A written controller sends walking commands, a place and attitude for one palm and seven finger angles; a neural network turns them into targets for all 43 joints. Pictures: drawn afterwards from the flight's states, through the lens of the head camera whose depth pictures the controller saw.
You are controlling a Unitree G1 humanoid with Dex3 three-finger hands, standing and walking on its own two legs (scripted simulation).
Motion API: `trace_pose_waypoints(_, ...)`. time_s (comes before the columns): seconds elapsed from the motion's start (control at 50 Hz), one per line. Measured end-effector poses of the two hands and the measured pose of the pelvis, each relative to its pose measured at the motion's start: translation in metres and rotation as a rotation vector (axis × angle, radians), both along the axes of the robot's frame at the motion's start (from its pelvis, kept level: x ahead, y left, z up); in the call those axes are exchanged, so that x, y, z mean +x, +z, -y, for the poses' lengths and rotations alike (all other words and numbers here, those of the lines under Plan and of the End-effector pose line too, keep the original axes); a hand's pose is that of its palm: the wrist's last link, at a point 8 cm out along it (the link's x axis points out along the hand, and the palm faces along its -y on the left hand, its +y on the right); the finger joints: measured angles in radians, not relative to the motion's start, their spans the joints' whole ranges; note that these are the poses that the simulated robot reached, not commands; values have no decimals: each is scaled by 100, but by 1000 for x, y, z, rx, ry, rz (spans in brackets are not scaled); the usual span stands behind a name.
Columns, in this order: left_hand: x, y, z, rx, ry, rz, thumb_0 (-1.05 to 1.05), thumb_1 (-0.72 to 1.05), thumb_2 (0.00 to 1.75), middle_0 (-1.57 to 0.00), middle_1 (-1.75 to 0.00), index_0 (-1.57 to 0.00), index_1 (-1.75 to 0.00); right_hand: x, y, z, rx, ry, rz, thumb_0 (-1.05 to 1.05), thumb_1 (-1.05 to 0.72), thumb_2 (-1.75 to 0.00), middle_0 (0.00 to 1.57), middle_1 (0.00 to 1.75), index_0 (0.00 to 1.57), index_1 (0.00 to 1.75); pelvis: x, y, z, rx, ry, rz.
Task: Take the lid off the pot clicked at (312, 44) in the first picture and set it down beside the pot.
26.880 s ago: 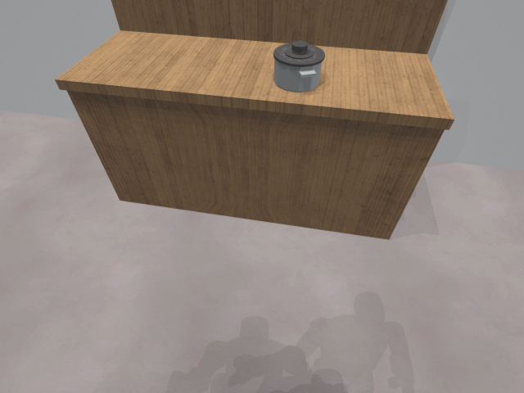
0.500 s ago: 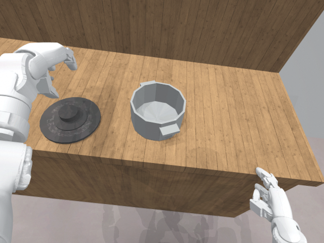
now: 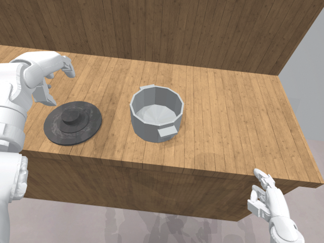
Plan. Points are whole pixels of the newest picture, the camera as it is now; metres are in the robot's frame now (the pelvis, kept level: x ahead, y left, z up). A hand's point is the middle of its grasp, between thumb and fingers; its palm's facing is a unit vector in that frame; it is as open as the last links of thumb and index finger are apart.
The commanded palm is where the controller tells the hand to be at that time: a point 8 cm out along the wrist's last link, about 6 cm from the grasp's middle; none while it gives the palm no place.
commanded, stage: draw the hand back to the body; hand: left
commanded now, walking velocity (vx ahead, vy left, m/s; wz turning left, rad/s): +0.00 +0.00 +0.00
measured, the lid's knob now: (71, 116) +0.48 +0.30 -0.03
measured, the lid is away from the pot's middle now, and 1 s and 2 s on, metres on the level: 0.27 0.27 0.27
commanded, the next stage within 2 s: none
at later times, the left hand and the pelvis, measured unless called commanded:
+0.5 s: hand (71, 84) +0.41 +0.22 +0.17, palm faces +0.30 -0.90 -0.31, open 11.0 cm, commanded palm +0.36 +0.26 +0.19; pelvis +0.00 -0.04 +0.01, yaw +0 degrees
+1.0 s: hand (65, 110) +0.33 +0.21 +0.18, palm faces +0.47 -0.85 -0.25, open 8.9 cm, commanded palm +0.28 +0.23 +0.19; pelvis +0.02 -0.08 +0.01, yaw -1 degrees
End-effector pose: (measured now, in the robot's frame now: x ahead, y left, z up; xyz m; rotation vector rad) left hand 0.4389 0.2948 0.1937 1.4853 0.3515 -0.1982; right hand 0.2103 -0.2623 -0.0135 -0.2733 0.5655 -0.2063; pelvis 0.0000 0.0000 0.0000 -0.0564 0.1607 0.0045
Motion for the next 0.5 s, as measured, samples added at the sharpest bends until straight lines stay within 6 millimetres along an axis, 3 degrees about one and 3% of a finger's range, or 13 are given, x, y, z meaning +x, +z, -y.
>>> trace_pose_waypoints(0.26,-45,-3,-1,13,-13,24,0,-13,89,-48,-62,-49,-62,1,2,4,31,20,-18,1,-90,-90,20,30,15,29,-8,6,9,8,14,45)
trace_pose_waypoints(0.32,-55,-1,6,-459,29,251,0,-13,89,-49,-62,-49,-62,-3,1,1,29,22,-6,1,-90,-90,20,30,14,28,-11,8,12,15,16,92)
trace_pose_waypoints(0.38,-62,-7,19,-826,96,462,0,-13,89,-49,-63,-49,-62,-5,0,-1,23,35,-4,1,-90,-90,20,30,11,26,-9,10,18,27,8,121)
trace_pose_waypoints(0.44,-63,-16,26,-1034,184,581,0,-12,89,-48,-62,-49,-62,-5,0,-1,17,56,-8,1,-90,-90,20,30,10,25,-5,12,27,31,3,136)
trace_pose_waypoints(0.5,-64,-9,30,-1112,222,693,0,-10,89,-48,-61,-48,-61,-6,-1,3,28,72,3,1,-90,-90,20,30,11,25,2,14,35,31,-1,147)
